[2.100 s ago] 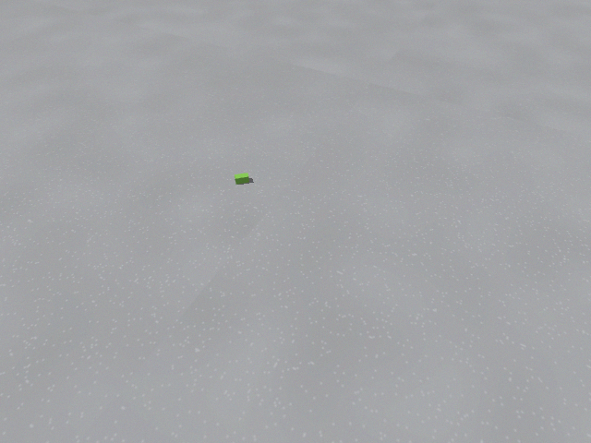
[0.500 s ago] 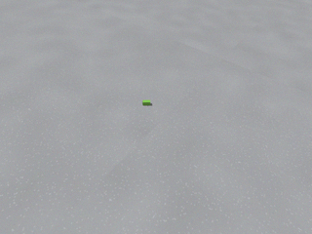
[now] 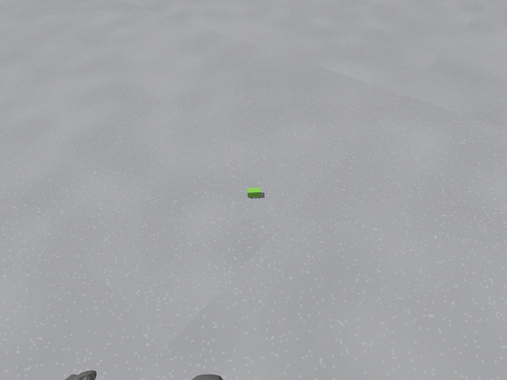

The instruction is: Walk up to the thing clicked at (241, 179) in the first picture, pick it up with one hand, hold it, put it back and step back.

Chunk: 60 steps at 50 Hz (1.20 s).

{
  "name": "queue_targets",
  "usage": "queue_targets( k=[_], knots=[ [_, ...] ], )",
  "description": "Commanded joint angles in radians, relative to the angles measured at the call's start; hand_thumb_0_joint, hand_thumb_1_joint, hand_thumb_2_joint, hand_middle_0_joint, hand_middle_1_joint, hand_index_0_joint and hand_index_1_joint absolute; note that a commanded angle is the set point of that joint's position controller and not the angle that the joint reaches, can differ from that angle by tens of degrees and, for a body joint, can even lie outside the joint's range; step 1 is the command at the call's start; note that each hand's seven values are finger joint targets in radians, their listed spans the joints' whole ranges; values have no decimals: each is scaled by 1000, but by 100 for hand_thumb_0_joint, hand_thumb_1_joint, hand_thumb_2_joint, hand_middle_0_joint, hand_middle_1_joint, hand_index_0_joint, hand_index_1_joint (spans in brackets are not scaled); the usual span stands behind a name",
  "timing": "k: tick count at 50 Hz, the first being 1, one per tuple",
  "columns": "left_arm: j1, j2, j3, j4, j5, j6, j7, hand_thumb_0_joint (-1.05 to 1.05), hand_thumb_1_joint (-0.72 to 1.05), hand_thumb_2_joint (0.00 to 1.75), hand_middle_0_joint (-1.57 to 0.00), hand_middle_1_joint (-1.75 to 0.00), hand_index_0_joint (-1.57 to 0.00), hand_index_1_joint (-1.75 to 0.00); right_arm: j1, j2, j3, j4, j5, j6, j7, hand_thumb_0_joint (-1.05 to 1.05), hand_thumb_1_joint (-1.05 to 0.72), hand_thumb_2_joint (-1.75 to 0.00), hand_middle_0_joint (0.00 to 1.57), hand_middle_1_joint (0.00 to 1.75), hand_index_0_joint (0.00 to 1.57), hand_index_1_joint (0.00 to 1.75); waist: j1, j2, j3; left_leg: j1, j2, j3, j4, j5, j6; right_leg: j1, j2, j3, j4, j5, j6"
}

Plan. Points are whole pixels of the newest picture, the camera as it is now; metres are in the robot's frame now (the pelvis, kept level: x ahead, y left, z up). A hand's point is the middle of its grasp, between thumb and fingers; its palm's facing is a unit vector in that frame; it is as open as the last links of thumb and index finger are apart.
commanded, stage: walk up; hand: left
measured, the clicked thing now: (254, 192) +1.10 +0.09 -0.75
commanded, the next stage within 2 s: none
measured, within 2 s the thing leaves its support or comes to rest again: neither
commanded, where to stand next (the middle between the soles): +0.76 -0.19 m, yaw +5 degrees
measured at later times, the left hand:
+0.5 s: hand (155, 307) +0.29 +0.23 -0.16, palm faces -0.03 -0.95 -0.30, open 7.4 cm
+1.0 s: hand (223, 231) +0.45 +0.11 -0.12, palm faces +0.03 -0.92 -0.39, open 7.4 cm
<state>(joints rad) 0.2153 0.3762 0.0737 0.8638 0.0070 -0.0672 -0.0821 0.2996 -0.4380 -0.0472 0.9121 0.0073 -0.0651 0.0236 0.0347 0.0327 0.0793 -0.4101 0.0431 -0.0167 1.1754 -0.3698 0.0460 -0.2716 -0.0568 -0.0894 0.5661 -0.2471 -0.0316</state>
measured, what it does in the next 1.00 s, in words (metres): walks ahead: left foot, then right foot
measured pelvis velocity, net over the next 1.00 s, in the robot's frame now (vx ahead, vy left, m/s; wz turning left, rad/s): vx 0.42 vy -0.17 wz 0.02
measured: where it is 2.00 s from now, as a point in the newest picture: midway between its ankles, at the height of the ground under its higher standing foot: (322, 259)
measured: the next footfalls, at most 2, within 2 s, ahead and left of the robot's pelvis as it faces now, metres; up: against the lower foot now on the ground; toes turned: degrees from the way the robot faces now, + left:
left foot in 0.28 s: +0.31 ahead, +0.09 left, +0.00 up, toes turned +7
right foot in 0.70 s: +0.47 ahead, -0.25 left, +0.00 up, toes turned -5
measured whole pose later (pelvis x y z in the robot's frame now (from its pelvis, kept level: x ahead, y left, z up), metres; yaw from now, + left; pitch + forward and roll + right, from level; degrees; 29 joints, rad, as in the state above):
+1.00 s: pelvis +0.42 -0.17 +0.01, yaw +1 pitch -2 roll +0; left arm 0.35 0.39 0.06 0.84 0.01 -0.07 -0.06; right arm 0.28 -0.43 -0.04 0.88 0.00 -0.05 0.04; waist 0.04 0.05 0.08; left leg -0.53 0.06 -0.02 0.96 -0.26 0.00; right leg -0.19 0.01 -0.11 0.47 -0.25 -0.06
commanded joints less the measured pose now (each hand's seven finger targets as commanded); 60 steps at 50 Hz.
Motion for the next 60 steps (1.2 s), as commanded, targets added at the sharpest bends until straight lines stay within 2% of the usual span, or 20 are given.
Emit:
queue_targets(
  k=[1,10,13,14,15,16,17,20,22,30,35,36,37,38,39,42,44,53,57,60],
  knots=[
    [48,269,66,-64,1,-26,28,0,90,90,-20,-30,-20,-30,61,-164,-56,-70,-9,-23,5,0,-90,-90,20,30,20,30,-9,-186,11,-131,43,-23,-121,91,-12,64,-171,181,-296,147,-171],
    [109,287,61,-107,14,-11,18,0,90,90,-20,-30,-20,-30,-100,-141,-68,-135,-9,-33,21,0,-90,-90,20,30,20,30,27,-117,-19,45,19,114,-560,261,-24,88,-173,95,-216,206,-140],
    [125,254,40,-129,10,-2,25,0,90,90,-20,-30,-20,-30,88,-195,-96,-90,-26,-43,3,0,-90,-90,20,30,20,30,-85,41,-135,404,-32,106,-619,207,33,-36,-103,26,122,335,-112],
    [164,198,24,-138,-2,2,32,0,90,90,-20,-30,-20,-30,199,-255,-116,-82,-49,-47,-8,0,-90,-90,20,30,20,30,-135,172,-209,546,104,-92,-707,44,92,-164,-34,-11,381,209,-74],
    [223,150,15,-136,-1,8,31,0,90,90,-20,-30,-20,-30,221,-330,-134,-102,-52,-46,-22,0,-90,-90,20,30,20,30,-113,288,-255,681,371,-568,-785,-62,165,-395,99,28,574,-311,-29],
    [208,282,41,-126,5,24,42,0,90,90,-20,-30,-20,-30,189,-336,-137,-129,-19,-44,-28,0,-90,-90,20,30,20,30,-122,98,-257,646,437,-702,-857,-124,234,-417,68,153,635,-307,-33],
    [175,311,43,-117,7,26,48,0,90,90,-20,-30,-20,-30,152,-337,-140,-128,-1,-43,-28,0,-90,-90,20,30,20,30,-119,80,-202,582,452,-679,-868,-65,266,-440,23,191,701,-265,-31],
    [157,260,46,-84,-2,20,41,0,90,90,-20,-30,-20,-30,67,-233,-87,-147,9,-54,-34,0,-90,-90,20,30,20,30,-62,23,-49,305,291,-252,-853,373,150,-313,-19,229,626,-135,-10],
    [201,239,45,-74,-1,30,28,0,90,90,-20,-30,-20,-30,33,-227,-80,-149,9,-64,-29,0,-90,-90,20,30,20,30,-28,67,-39,226,258,-132,-852,424,156,-252,-32,189,572,-110,9],
    [30,219,57,-106,8,32,-30,0,90,90,-20,-30,-20,-30,-4,-285,-92,-161,-9,-71,-13,0,-90,-90,20,30,20,30,-45,139,-3,90,204,-9,-903,1,140,-128,-63,73,135,73,22],
    [173,275,93,-39,21,15,-16,0,90,90,-20,-30,-20,-30,-31,-242,-78,-156,-20,-46,-13,0,-90,-90,20,30,20,30,55,-24,-101,1,169,38,-587,-43,85,184,-6,29,35,-15,3],
    [255,327,115,-18,26,0,-3,0,90,90,-20,-30,-20,-30,32,-179,-53,-148,-22,-43,-13,0,-90,-90,20,30,20,30,91,-235,-148,-73,83,119,-272,40,56,313,-35,116,-82,-188,-16],
    [294,398,128,-29,30,-10,15,0,90,90,-20,-30,-20,-30,58,-94,-20,-164,-15,-41,-12,0,-90,-90,20,30,20,30,100,-443,-104,-290,-40,102,-21,-149,3,339,-234,496,-249,-323,-70],
    [252,418,119,-47,15,-9,21,0,90,90,-20,-30,-20,-30,18,-189,-47,-164,-10,-33,-22,0,-90,-90,20,30,20,30,92,-352,-77,-350,-40,39,61,-161,-8,298,-347,715,-357,-333,-174],
    [194,417,115,-68,5,-4,23,0,90,90,-20,-30,-20,-30,3,-235,-58,-146,-14,-31,-29,0,-90,-90,20,30,20,30,72,-289,-31,-330,20,-11,78,-131,-10,201,-374,727,-359,-328,-217],
    [76,311,76,-86,-4,-11,40,0,90,90,-20,-30,-20,-30,60,-199,-53,-74,14,-20,-13,0,-90,-90,20,30,20,30,-20,-228,14,-196,59,-56,-28,32,-7,65,-195,337,-309,-63,-107],
    [81,286,66,-85,-3,-20,41,0,90,90,-20,-30,-20,-30,108,-183,-50,-57,5,-12,-5,0,-90,-90,20,30,20,30,-31,-236,-32,-128,39,-34,-83,89,-20,62,-154,236,-292,76,-115],
    [204,282,71,-102,10,-27,51,0,90,90,-20,-30,-20,-30,-91,-149,-47,-136,-15,-8,13,0,-90,-90,20,30,20,30,51,-113,-8,-199,24,-24,-428,165,-35,246,-227,190,-288,248,-120],
    [199,281,64,-115,14,-16,53,0,90,90,-20,-30,-20,-30,-115,-136,-48,-154,-13,-13,14,0,-90,-90,20,30,20,30,45,-102,-29,-77,8,64,-522,169,-12,243,-214,131,-201,419,-109],
    [165,288,57,-123,7,-7,56,0,90,90,-20,-30,-20,-30,-15,-136,-60,-134,-15,-19,8,0,-90,-90,20,30,20,30,-34,-76,-39,170,-60,132,-635,185,16,117,-153,54,-35,493,-84]
  ],
)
